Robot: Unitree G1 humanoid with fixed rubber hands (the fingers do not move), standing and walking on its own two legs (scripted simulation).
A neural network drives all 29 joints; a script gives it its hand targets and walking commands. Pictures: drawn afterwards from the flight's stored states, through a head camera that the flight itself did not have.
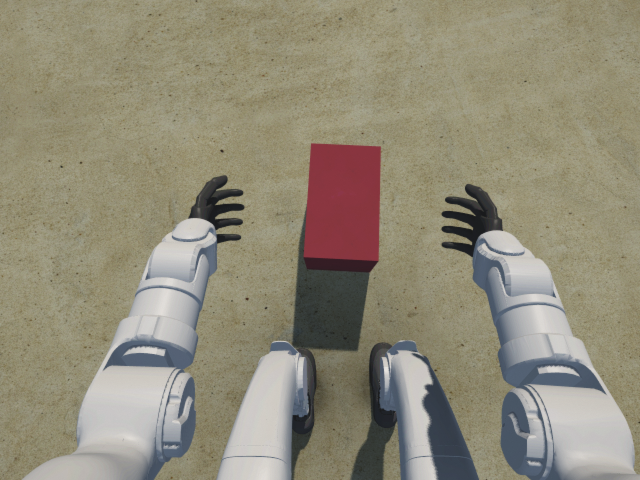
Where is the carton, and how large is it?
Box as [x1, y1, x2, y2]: [304, 143, 380, 271]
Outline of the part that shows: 311,143 304,243 304,259 307,268 312,269 370,271 378,260 380,146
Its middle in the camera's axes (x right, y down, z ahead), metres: +0.05 -0.07 +1.02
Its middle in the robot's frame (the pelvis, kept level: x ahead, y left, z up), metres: +0.58 -0.02 -0.58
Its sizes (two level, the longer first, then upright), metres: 0.291 0.175 0.181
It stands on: the floor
